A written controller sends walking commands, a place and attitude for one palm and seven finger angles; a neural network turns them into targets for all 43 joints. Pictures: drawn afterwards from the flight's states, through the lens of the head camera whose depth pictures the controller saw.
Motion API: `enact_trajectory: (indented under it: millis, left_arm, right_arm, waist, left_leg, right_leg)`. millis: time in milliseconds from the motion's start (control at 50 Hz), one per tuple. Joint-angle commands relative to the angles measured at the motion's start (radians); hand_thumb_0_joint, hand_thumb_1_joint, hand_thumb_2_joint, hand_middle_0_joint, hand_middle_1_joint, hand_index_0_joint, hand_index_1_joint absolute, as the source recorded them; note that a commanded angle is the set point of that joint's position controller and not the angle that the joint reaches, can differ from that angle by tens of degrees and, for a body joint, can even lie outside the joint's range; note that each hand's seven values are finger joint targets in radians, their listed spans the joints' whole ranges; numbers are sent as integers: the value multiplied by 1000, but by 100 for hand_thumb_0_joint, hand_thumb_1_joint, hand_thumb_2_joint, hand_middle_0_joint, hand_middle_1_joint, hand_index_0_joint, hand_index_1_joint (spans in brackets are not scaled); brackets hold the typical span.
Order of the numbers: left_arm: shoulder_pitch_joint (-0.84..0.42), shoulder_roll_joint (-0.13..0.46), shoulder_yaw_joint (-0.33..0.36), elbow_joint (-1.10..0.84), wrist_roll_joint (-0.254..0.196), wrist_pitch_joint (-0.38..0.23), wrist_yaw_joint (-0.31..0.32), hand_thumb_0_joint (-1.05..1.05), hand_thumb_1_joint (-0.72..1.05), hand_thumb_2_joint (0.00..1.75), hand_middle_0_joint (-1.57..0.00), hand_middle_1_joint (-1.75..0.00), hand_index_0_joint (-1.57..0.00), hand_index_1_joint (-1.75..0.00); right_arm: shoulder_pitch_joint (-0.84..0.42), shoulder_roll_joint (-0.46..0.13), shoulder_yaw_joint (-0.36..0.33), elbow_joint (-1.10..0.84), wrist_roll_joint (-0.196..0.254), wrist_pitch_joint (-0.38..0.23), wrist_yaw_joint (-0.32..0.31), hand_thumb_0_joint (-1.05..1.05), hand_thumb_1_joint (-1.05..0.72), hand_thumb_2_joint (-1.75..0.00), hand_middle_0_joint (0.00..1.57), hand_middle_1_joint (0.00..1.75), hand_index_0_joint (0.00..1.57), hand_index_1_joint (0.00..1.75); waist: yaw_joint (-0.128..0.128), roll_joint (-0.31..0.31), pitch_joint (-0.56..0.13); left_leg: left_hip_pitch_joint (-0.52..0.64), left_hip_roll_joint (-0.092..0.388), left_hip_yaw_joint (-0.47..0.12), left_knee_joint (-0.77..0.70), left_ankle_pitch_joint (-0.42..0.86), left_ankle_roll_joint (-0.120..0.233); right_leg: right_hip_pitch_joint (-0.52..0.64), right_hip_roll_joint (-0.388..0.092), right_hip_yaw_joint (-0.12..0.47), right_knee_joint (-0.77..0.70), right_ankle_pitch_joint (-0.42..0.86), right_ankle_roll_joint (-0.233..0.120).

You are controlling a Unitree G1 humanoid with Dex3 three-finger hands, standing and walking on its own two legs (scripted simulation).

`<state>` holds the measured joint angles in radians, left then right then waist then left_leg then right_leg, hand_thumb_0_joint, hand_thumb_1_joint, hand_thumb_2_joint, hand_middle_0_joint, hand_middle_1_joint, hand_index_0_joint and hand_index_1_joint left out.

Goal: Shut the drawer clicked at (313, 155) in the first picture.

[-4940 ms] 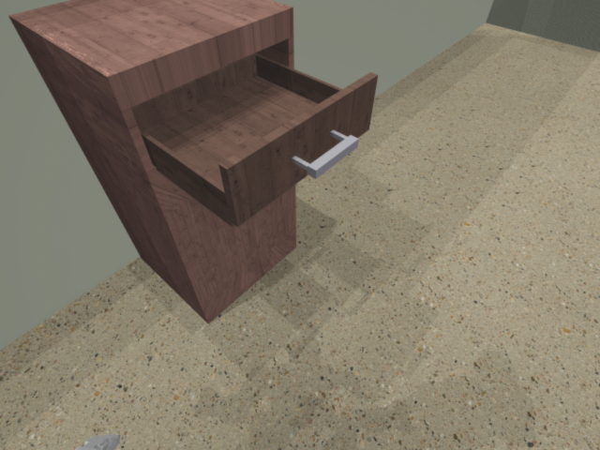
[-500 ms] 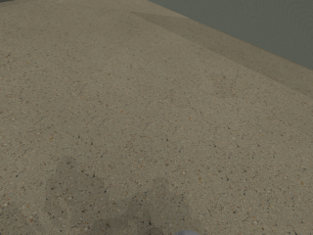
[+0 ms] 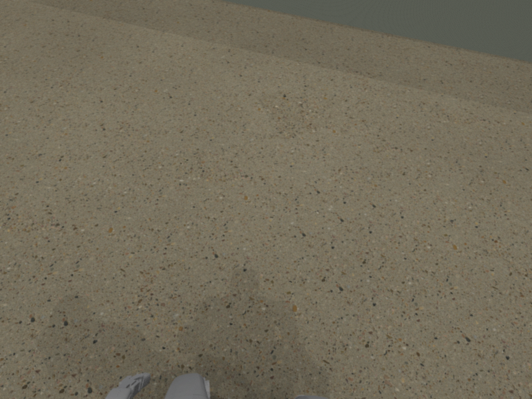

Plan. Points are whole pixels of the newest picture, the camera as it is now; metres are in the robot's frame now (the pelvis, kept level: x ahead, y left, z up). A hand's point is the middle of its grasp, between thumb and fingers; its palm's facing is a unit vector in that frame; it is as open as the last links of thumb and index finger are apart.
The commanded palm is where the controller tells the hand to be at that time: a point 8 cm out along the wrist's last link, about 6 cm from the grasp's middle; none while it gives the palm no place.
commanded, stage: walk around to get in front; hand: left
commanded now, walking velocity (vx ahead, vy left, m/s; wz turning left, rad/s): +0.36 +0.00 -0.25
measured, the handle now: out of the picture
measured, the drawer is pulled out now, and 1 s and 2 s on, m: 0.28 0.28 0.28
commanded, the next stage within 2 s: walk to a spot facing it in 0.12 s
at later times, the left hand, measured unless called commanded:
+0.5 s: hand (123, 351) +0.22 +0.26 -0.17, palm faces +0.01 -0.99 -0.15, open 7.4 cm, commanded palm none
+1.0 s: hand (140, 309) +0.28 +0.23 -0.13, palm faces +0.27 -0.92 -0.27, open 7.3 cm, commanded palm none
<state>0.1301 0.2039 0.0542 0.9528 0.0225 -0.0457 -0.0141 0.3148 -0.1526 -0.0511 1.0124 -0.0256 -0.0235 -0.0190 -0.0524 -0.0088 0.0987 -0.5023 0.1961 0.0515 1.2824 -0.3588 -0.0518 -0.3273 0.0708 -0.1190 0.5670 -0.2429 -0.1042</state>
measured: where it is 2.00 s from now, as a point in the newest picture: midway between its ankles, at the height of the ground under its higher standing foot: (250, 390)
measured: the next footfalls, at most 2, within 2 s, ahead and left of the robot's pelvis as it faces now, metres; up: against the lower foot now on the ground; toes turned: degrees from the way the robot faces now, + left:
left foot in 0.30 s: +0.27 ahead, +0.15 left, +0.00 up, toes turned +3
right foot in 0.84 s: +0.27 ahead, -0.07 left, +0.00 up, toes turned +8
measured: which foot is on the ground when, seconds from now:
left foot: up 0.00-0.28, down 0.30-0.84, up 0.86-1.00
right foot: down 0.00-0.32, up 0.34-0.82, down 0.84-1.00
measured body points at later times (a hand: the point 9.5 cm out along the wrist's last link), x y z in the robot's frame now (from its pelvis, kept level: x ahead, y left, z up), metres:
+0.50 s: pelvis +0.19 +0.08 +0.01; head +0.21 +0.11 +0.46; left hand +0.22 +0.31 -0.15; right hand +0.24 -0.16 -0.12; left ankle +0.23 +0.15 -0.73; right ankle +0.15 -0.07 -0.65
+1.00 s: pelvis +0.22 +0.02 +0.01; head +0.24 +0.00 +0.46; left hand +0.27 +0.28 -0.11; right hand +0.31 -0.22 -0.15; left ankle +0.18 +0.14 -0.64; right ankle +0.23 -0.08 -0.73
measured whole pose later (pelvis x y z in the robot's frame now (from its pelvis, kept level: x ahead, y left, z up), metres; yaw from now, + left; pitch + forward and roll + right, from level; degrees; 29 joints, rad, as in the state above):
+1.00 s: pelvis +0.22 +0.02 +0.01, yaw +16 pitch +0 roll +1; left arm 0.15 0.17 0.04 0.89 0.02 0.01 0.03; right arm 0.26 -0.23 -0.11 0.97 -0.03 0.07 0.01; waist -0.05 0.04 0.04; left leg -0.54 0.01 0.01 1.15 -0.40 -0.06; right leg -0.21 -0.06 -0.14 0.49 -0.29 -0.03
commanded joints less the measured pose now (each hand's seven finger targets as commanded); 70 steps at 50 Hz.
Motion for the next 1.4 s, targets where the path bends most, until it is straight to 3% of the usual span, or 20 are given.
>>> enact_trajectory:
  millis: [0, 180, 240, 260, 280, 300, 360, 420, 640, 760, 780, 820, 840, 920, 1160, 1220, 1240, 1260, 1280, 1380]
  left_arm:
    - [104, 122, 35, -15, 0, -21, 12, 0, 90, 90, -20, -30, -20, -30]
    - [203, 155, 43, -4, 1, -23, 17, 0, 90, 90, -20, -30, -20, -30]
    - [207, 128, 36, 20, -8, -18, 26, 0, 90, 90, -20, -30, -20, -30]
    - [232, 97, 30, 21, -13, -18, 27, 0, 90, 90, -20, -30, -20, -30]
    - [318, 43, 18, 30, -22, -18, 25, 0, 90, 90, -20, -30, -20, -30]
    - [316, 57, 9, 35, -14, -18, 35, 0, 90, 90, -20, -30, -20, -30]
    - [181, 47, 6, 37, -4, -3, 25, 0, 90, 90, -20, -30, -20, -30]
    - [228, 17, -1, 55, -6, 30, 26, 0, 90, 90, -20, -30, -20, -30]
    - [7, 34, 29, -65, -9, 65, 38, 0, 90, 90, -20, -30, -20, -30]
    - [72, 48, 32, -77, -22, 52, 48, 0, 90, 90, -20, -30, -20, -30]
    - [106, 74, 39, -73, -21, 46, 53, 0, 90, 90, -20, -30, -20, -30]
    - [141, 211, 59, -85, 0, 40, 61, 0, 90, 90, -20, -30, -20, -30]
    - [116, 199, 62, -98, -7, 40, 64, 0, 90, 90, -20, -30, -20, -30]
    - [7, 114, 28, -129, -5, 34, 54, 0, 90, 90, -20, -30, -20, -30]
    - [152, 219, 51, -91, 11, 49, 43, 0, 90, 90, -20, -30, -20, -30]
    - [137, 232, 60, -91, -1, 56, 38, 0, 90, 90, -20, -30, -20, -30]
    - [149, 208, 55, -98, -7, 58, 34, 0, 90, 90, -20, -30, -20, -30]
    - [140, 143, 40, -144, -13, 56, 24, 0, 90, 90, -20, -30, -20, -30]
    - [86, 150, 30, -169, -1, 71, 33, 0, 90, 90, -20, -30, -20, -30]
    - [102, 149, 42, -114, -6, 77, 23, 0, 90, 90, -20, -30, -20, -30]
  right_arm:
    - [71, -66, -12, -62, -7, -1, 10, 0, -90, -90, 20, 30, 20, 30]
    - [-206, -83, -13, -176, 3, -36, 34, 0, -90, -90, 20, 30, 20, 30]
    - [-68, -111, -14, -114, 0, -47, 19, 0, -90, -90, 20, 30, 20, 30]
    - [68, -171, -21, -71, -8, -56, 12, 0, -90, -90, 20, 30, 20, 30]
    - [156, -267, -35, -47, -14, -54, 9, 0, -90, -90, 20, 30, 20, 30]
    - [159, -257, -24, -32, -1, -37, 1, 0, -90, -90, 20, 30, 20, 30]
    - [3, -153, 7, -48, 2, -38, -10, 0, -90, -90, 20, 30, 20, 30]
    - [-49, -148, 6, -44, 13, -36, -10, 0, -90, -90, 20, 30, 20, 30]
    - [29, -195, -47, -49, 2, 16, -5, 0, -90, -90, 20, 30, 20, 30]
    - [-12, -212, -67, -87, 6, 34, -3, 0, -90, -90, 20, 30, 20, 30]
    - [-19, -195, -67, -96, 13, 35, 1, 0, -90, -90, 20, 30, 20, 30]
    - [-21, -109, -58, -145, 15, 34, 9, 0, -90, -90, 20, 30, 20, 30]
    - [-43, -154, -70, -147, 4, 50, 7, 0, -90, -90, 20, 30, 20, 30]
    - [-31, -130, -63, -109, 0, 77, 32, 0, -90, -90, 20, 30, 20, 30]
    - [-246, -141, -31, -207, 14, 68, 46, 0, -90, -90, 20, 30, 20, 30]
    - [-158, -185, -37, -197, 10, 51, 42, 0, -90, -90, 20, 30, 20, 30]
    - [-93, -254, -55, -184, 8, 41, 41, 0, -90, -90, 20, 30, 20, 30]
    - [-21, -382, -87, -177, 5, 34, 34, 0, -90, -90, 20, 30, 20, 30]
    - [35, -400, -86, -151, 18, 43, 28, 0, -90, -90, 20, 30, 20, 30]
    - [-179, -287, -51, -197, 8, 32, 8, 0, -90, -90, 20, 30, 20, 30]
  waist:
    - [18, -83, -87]
    - [88, -96, -40]
    - [22, -37, -104]
    - [-20, 66, -206]
    - [-13, 287, -316]
    - [-21, 320, -324]
    - [32, 108, -71]
    - [75, 157, -137]
    - [17, 142, -130]
    - [57, 151, -171]
    - [76, 104, -177]
    - [89, -268, -170]
    - [83, -223, -155]
    - [17, -136, -40]
    - [102, -227, -117]
    - [51, -173, -188]
    - [14, -9, -246]
    - [-27, 323, -273]
    - [-45, 249, -277]
    - [45, 173, -144]
  left_leg:
    - [-43, -8, 9, -145, 113, -17]
    - [29, -93, 35, -590, 146, -4]
    - [282, -141, 55, -792, 248, 19]
    - [493, -41, -52, -832, 419, 62]
    - [705, 207, -322, -831, 703, 175]
    - [674, 268, -398, -910, 719, 237]
    - [351, 165, -304, -973, 685, 253]
    - [300, 55, -168, -974, 697, 209]
    - [307, 35, -358, -965, 445, 236]
    - [201, -30, -414, -859, 478, 192]
    - [115, -66, -393, -816, 379, 148]
    - [-156, -267, -73, -454, -204, 14]
    - [-123, -213, -105, -273, -232, 15]
    - [-111, -151, -57, -47, -25, -12]
    - [61, -160, 67, -514, -70, -7]
    - [264, -173, 91, -789, 127, 15]
    - [483, -94, -15, -890, 324, 51]
    - [666, 201, -385, -870, 802, 195]
    - [635, 267, -389, -853, 946, 268]
    - [367, 41, -215, -891, 659, 194]
  right_leg:
    - [14, -254, 255, -317, 167, -83]
    - [135, -276, 342, -267, 223, -81]
    - [155, -212, 263, -67, 402, -20]
    - [84, -148, 201, 144, 322, 28]
    - [-116, -40, 70, 413, -137, 80]
    - [-170, -35, 109, 582, -382, 92]
    - [-209, -147, 130, 606, -247, 127]
    - [-100, -139, 96, 479, -160, 154]
    - [-154, -114, 109, 323, -159, 183]
    - [125, -68, 98, -58, -30, 159]
    - [249, -111, 126, -188, 49, 149]
    - [365, -545, 462, -311, 146, -13]
    - [246, -574, 440, -308, 175, -62]
    - [113, -392, 158, -265, 223, -7]
    - [262, -440, 25, -135, 493, -9]
    - [228, -420, -60, 32, 455, 60]
    - [73, -382, -79, 234, 328, 112]
    - [-256, -229, -89, 467, -343, 198]
    - [-304, -216, 27, 575, -435, 195]
    - [-230, -191, 98, 616, -177, 207]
